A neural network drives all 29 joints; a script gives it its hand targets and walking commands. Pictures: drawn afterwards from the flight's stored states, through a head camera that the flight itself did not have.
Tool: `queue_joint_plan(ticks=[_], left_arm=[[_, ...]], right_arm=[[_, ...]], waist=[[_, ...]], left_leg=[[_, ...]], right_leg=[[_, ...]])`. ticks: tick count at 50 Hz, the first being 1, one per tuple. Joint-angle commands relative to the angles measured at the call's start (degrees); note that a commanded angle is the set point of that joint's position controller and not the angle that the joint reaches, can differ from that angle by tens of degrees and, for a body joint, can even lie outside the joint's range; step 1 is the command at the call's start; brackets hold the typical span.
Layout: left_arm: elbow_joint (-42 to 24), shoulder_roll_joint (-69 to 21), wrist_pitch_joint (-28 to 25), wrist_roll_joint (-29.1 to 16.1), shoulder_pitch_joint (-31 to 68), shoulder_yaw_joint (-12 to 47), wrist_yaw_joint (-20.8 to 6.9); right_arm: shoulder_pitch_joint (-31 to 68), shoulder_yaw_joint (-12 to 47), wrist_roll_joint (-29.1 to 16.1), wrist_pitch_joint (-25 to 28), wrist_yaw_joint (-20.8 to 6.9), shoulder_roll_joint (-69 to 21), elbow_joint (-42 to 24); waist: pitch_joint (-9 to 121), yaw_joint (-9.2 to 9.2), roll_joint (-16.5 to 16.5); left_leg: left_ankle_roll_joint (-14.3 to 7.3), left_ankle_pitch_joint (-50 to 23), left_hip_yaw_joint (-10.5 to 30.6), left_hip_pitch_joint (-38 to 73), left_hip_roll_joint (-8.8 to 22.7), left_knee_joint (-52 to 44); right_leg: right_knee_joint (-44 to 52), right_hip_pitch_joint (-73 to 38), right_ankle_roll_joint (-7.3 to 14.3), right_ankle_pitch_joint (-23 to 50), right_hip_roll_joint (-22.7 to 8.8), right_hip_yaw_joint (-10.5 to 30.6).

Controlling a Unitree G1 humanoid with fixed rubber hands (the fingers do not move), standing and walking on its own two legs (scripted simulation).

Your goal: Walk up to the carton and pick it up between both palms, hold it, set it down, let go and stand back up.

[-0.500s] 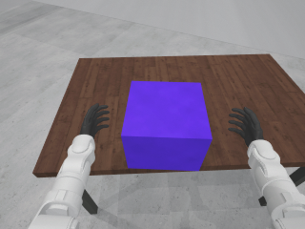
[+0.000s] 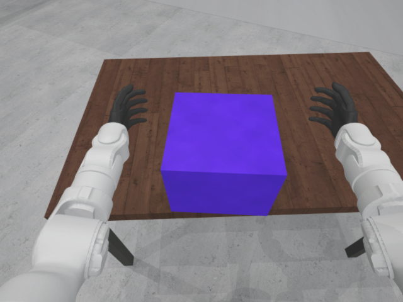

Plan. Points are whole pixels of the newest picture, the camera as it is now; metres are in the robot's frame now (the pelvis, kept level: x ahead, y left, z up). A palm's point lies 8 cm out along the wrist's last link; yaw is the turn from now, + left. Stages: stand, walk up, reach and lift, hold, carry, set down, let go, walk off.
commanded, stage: reach and lift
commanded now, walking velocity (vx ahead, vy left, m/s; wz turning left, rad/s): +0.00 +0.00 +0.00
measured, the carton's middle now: (221, 153) +0.46 +0.01 -0.03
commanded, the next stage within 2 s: none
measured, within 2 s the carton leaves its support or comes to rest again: neither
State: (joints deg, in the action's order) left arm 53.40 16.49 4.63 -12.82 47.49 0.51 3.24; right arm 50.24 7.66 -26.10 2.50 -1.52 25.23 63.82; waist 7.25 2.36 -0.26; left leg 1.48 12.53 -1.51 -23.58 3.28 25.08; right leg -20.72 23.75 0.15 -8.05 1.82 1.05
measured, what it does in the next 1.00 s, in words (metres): stands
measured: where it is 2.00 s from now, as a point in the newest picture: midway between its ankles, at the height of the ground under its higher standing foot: outside the picture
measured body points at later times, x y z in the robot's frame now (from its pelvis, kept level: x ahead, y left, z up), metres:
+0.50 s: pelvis -0.01 -0.01 -0.01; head +0.07 +0.00 +0.43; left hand +0.45 +0.21 +0.07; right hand +0.47 -0.22 +0.09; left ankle -0.01 +0.13 -0.74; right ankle +0.01 -0.12 -0.74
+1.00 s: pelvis -0.02 -0.01 -0.04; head +0.11 -0.01 +0.39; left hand +0.45 +0.20 +0.00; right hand +0.47 -0.21 +0.01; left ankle -0.01 +0.13 -0.74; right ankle +0.01 -0.12 -0.74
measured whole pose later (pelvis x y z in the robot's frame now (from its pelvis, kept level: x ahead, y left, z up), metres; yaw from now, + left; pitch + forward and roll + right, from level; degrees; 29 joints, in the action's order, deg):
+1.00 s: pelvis -0.02 -0.01 -0.04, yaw +1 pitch +30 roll -1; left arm 85.3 14.9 -23.1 -20.5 60.7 6.0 2.0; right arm 59.7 10.1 -25.8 19.0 0.2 19.4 79.6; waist 15.3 0.8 -0.7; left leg 2.2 15.4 0.5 -55.2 2.8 40.7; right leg -38.7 56.0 0.8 -12.6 1.2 -0.9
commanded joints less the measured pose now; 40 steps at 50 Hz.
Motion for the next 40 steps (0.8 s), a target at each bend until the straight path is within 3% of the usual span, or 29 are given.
queue_joint_plan(ticks=[1,9,15,16,21,23,34,40], left_arm=[[-4.4,8.6,-2.3,-1.0,26.8,-0.8,0.1],[4.8,10.6,-4.4,-3.5,34.6,1.5,0.0],[14.0,9.9,-9.2,-3.4,34.4,2.8,-0.9],[14.7,8.4,-9.9,-4.1,33.8,4.0,-1.2],[19.0,7.7,-15.4,-3.9,33.5,4.8,-1.6],[18.1,8.2,-18.2,-5.2,35.4,5.1,-1.3],[26.2,7.9,-27.9,-7.9,37.2,6.1,-0.8],[28.1,6.9,-29.6,-8.7,36.4,6.7,-1.3]], right_arm=[[25.5,-1.2,-1.0,1.4,0.2,10.5,-4.6],[32.8,0.9,-2.5,0.9,0.1,10.2,1.5],[32.1,3.0,-3.2,2.8,0.4,8.1,7.4],[31.5,3.7,-3.5,3.4,0.3,7.5,8.6],[29.4,1.8,-1.6,7.6,0.4,6.0,10.2],[30.4,0.9,-0.9,9.3,0.3,5.7,8.1],[31.1,-0.1,0.6,16.4,1.1,4.1,8.8],[31.0,1.6,-0.2,18.2,1.4,3.7,10.4]], waist=[[32.7,-0.48,1.0],[36.7,-0.74,1.5],[35.4,-0.92,1.9],[34.7,-1.6,0.7],[33.6,-2.23,-0.2],[36.9,-2.41,-0.2],[49.4,-2.76,-0.2],[51.1,-2.62,1.1]], left_leg=[[1.3,-21.9,-1.1,13.9,-2.5,2.0],[1.4,-21.5,-0.9,9.7,-2.4,3.2],[1.1,-21.5,-0.5,5.3,-2.4,3.4],[1.4,-21.3,0.0,6.3,-2.7,3.4],[2.0,-19.1,0.1,5.2,-2.5,4.6],[2.0,-17.9,-0.1,4.1,-2.5,5.4],[2.7,-18.8,-1.1,-5.2,-2.8,12.1],[2.9,-18.1,-1.2,-8.6,-3.1,14.3]], right_leg=[[-1.4,-9.4,-1.6,19.5,1.5,-2.3],[-3.3,-8.3,-1.9,21.6,1.1,-2.5],[-4.2,-8.3,-2.1,21.7,0.3,-2.2],[-4.4,-7.4,-2.1,21.2,0.4,-3.0],[-4.5,-0.8,-1.8,14.8,0.2,-3.9],[-5.4,0.3,-1.8,13.6,-0.1,-4.1],[-13.5,5.7,-2.4,16.2,-0.2,-4.7],[-16.1,7.1,-2.8,15.5,0.2,-5.0]])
